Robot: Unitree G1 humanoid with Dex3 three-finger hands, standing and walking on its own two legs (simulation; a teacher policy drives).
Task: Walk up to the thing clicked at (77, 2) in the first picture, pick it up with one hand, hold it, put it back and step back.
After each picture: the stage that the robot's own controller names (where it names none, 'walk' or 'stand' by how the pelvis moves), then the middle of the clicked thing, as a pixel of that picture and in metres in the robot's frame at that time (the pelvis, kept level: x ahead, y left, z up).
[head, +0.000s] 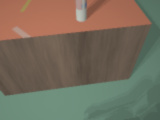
stand; (81, 1) +0.94 +0.06 +0.00
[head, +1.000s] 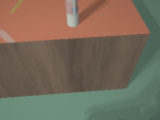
walk; (72, 5) +0.83 +0.13 +0.02
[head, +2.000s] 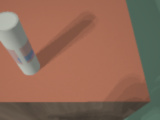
walk; (20, 49) +0.40 +0.26 +0.05
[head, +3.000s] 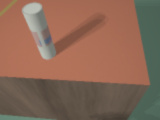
stand; (41, 34) +0.52 +0.24 +0.04
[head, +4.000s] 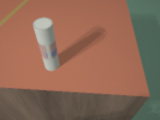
stand; (48, 47) +0.51 +0.20 +0.01
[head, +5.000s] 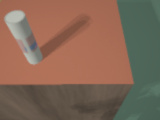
stand; (26, 40) +0.51 +0.27 +0.01
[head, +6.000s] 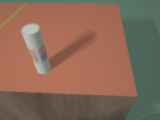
stand; (38, 51) +0.52 +0.25 -0.01
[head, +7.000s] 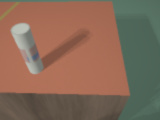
stand; (29, 51) +0.51 +0.28 -0.01
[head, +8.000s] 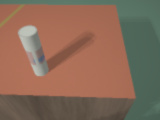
stand; (35, 53) +0.50 +0.26 -0.01
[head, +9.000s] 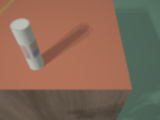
rise first; (29, 47) +0.51 +0.27 +0.00
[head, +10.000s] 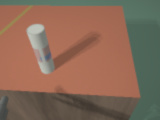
rise first; (42, 51) +0.52 +0.25 +0.00
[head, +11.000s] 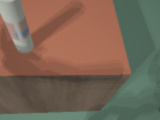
go down; (17, 25) +0.54 +0.24 +0.04
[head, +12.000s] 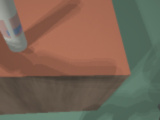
go down; (9, 22) +0.52 +0.24 +0.06
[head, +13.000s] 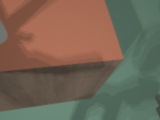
close in; out of the picture +0.53 +0.26 +0.09
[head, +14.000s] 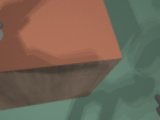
lift; out of the picture +0.53 +0.26 +0.10
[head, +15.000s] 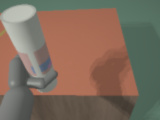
lift; (35, 56) +0.31 +0.16 +0.21
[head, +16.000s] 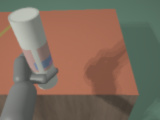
hold; (38, 54) +0.34 +0.16 +0.18
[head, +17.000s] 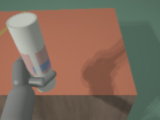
hold; (36, 58) +0.34 +0.17 +0.17
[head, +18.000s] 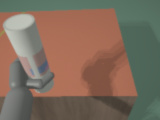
hold; (34, 59) +0.33 +0.17 +0.17
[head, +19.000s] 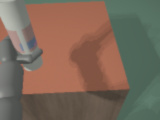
crouch; (22, 36) +0.42 +0.20 +0.18
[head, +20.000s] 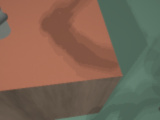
lower; out of the picture +0.52 +0.25 +0.19
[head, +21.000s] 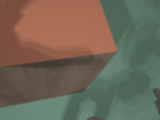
lower; out of the picture +0.54 +0.25 +0.10
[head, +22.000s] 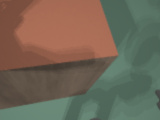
lower; out of the picture +0.53 +0.26 +0.10
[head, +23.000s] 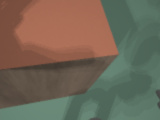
lower; out of the picture +0.54 +0.26 +0.10
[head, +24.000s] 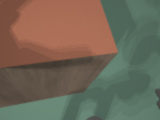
lower; out of the picture +0.54 +0.26 +0.10
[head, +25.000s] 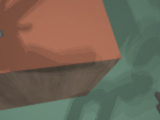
open; out of the picture +0.53 +0.26 +0.09
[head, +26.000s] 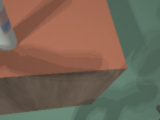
sink last; out of the picture +0.51 +0.25 +0.07
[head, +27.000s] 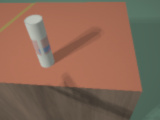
stand; (41, 43) +0.54 +0.26 +0.04
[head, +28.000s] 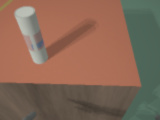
stand; (33, 38) +0.52 +0.25 +0.05
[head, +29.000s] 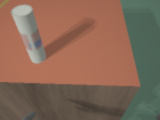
stand; (31, 37) +0.52 +0.25 +0.06
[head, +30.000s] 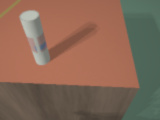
stand; (37, 40) +0.53 +0.25 +0.04
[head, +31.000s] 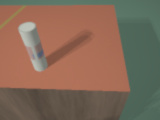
stand; (34, 49) +0.54 +0.28 -0.01
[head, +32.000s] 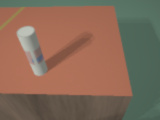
stand; (34, 53) +0.52 +0.27 -0.01
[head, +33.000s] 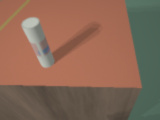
stand; (40, 45) +0.54 +0.25 +0.01
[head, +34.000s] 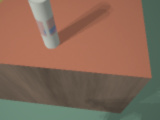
stand; (46, 23) +0.56 +0.21 +0.02
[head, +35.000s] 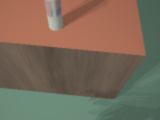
walk; (53, 5) +0.68 +0.18 +0.02
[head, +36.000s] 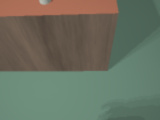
walk; out of the picture +0.93 +0.31 +0.03
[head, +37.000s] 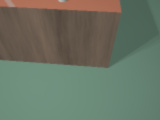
walk; out of the picture +1.16 +0.26 +0.00
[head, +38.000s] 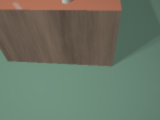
stand; out of the picture +1.23 +0.23 +0.00
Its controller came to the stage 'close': yes
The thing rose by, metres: 0.20
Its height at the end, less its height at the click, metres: +0.00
